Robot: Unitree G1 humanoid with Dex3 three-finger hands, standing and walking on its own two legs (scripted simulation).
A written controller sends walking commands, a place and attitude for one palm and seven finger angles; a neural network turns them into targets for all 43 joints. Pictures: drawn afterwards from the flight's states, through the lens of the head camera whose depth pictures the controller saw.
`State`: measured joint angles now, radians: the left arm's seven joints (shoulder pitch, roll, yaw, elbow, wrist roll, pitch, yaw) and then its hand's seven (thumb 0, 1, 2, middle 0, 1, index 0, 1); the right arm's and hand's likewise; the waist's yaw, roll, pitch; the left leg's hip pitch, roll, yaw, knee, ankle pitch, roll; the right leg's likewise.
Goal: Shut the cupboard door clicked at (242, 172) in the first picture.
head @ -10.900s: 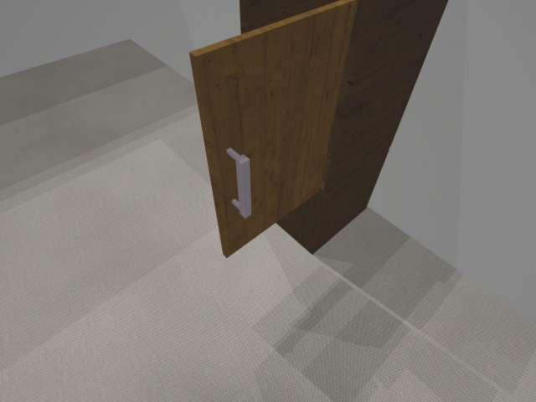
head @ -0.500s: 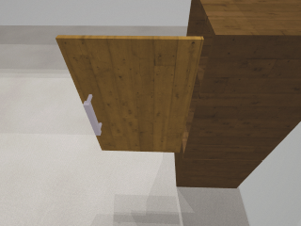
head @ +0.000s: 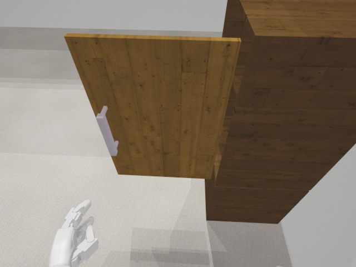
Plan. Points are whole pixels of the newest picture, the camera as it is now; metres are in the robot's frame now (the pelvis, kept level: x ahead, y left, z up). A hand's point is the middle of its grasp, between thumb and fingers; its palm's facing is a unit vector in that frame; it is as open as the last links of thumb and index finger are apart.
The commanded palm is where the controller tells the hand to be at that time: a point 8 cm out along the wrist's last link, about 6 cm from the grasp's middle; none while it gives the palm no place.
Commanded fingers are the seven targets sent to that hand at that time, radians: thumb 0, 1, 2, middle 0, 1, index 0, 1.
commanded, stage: raise the hand and make a fist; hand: left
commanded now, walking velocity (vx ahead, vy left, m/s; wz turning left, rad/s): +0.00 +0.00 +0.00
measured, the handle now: (109, 132) +0.51 +0.23 -0.03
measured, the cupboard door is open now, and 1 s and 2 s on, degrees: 90 90 90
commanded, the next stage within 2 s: bring the fist close to the handle in 1.76 s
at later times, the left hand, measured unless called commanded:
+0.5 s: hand (104, 254) +0.17 +0.17 -0.05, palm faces -0.08 -1.00 -0.03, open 5.0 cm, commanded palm +0.14 +0.23 -0.04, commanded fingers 0.00 0.90 0.90 -0.81 -0.96 -0.81 -0.96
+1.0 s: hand (93, 248) +0.18 +0.19 -0.04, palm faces -0.03 -1.00 -0.04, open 3.2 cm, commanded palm +0.16 +0.25 -0.03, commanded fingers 0.00 0.90 0.90 -1.26 -1.46 -1.26 -1.46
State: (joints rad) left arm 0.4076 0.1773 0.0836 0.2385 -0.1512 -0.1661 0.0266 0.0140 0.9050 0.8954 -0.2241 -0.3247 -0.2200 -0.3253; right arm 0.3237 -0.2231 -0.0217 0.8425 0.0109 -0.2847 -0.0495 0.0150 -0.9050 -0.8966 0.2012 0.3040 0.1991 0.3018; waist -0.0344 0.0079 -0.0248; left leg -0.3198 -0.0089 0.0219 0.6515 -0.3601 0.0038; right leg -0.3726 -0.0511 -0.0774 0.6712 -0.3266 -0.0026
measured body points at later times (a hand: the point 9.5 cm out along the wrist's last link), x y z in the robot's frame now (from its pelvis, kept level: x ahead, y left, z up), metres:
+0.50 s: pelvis -0.04 -0.01 -0.10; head +0.04 +0.00 +0.34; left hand +0.17 +0.23 -0.05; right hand +0.17 -0.22 -0.18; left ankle -0.01 +0.11 -0.72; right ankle +0.01 -0.11 -0.72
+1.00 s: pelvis -0.03 +0.01 -0.09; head +0.04 +0.03 +0.36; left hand +0.17 +0.25 -0.03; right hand +0.17 -0.22 -0.15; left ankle -0.01 +0.11 -0.72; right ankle +0.01 -0.11 -0.72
